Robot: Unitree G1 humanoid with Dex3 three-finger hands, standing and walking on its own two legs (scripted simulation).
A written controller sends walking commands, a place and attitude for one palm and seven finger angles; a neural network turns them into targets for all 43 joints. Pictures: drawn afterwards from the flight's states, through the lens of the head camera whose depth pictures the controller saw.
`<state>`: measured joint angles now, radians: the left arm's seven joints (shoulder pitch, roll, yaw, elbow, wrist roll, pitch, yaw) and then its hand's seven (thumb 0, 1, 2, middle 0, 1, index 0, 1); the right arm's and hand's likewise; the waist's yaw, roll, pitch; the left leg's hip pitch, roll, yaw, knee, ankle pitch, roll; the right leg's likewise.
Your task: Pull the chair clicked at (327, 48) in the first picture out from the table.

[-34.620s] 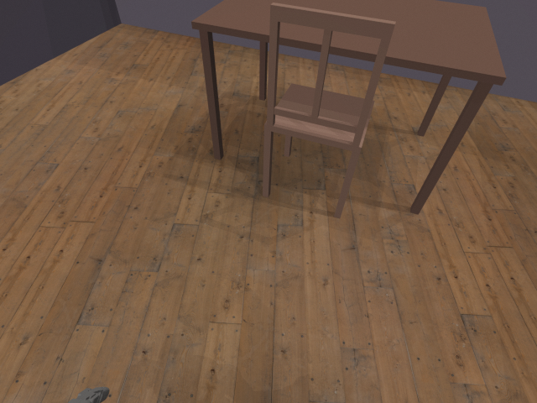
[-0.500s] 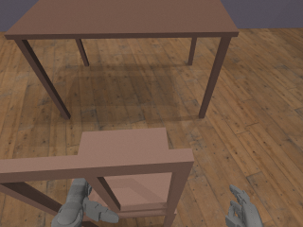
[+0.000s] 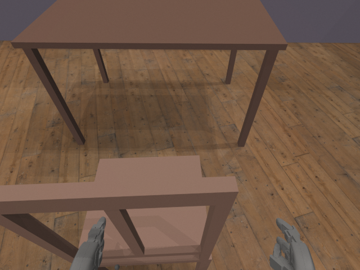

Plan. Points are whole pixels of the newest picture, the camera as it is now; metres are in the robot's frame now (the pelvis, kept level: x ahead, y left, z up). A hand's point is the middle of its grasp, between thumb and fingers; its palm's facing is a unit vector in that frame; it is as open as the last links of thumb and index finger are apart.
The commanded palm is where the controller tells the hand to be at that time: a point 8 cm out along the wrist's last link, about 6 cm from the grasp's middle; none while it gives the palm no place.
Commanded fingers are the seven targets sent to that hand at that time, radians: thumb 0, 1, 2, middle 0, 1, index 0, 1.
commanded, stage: draw the fingers out of the gap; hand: left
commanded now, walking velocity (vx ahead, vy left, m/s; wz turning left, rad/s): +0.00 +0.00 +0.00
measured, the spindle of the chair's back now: (129, 233) +0.22 +0.13 -0.03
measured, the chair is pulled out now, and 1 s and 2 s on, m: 0.62 0.62 0.60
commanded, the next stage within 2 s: draw the hand back to the body in 0.42 s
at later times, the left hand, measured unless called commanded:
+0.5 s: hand out of the picture +0.09 +0.13 -0.02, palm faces +0.02 -0.99 -0.16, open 17.5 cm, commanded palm +0.05 +0.18 +0.00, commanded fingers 0.00 -0.55 0.20 0.00 0.00 0.00 0.00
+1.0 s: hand out of the picture +0.12 +0.16 +0.07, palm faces +0.04 -0.99 -0.13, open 17.5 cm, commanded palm +0.07 +0.23 +0.09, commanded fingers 0.00 -0.41 0.27 -0.02 -0.03 -0.02 -0.03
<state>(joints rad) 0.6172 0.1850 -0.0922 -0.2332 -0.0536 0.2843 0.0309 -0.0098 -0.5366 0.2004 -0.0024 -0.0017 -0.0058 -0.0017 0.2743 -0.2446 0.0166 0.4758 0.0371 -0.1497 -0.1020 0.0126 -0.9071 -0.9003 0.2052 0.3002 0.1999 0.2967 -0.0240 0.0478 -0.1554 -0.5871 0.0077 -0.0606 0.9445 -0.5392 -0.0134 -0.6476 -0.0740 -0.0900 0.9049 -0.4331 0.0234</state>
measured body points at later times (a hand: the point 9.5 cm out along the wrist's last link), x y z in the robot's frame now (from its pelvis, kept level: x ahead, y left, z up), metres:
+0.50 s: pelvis -0.02 -0.01 -0.01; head -0.01 -0.02 +0.44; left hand +0.08 +0.18 +0.00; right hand +0.17 -0.24 -0.07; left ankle -0.04 +0.13 -0.69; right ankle +0.01 -0.14 -0.69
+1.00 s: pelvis -0.04 -0.01 -0.02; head -0.01 -0.03 +0.43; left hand +0.11 +0.22 +0.08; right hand +0.15 -0.24 -0.09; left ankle -0.04 +0.13 -0.69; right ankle +0.01 -0.14 -0.69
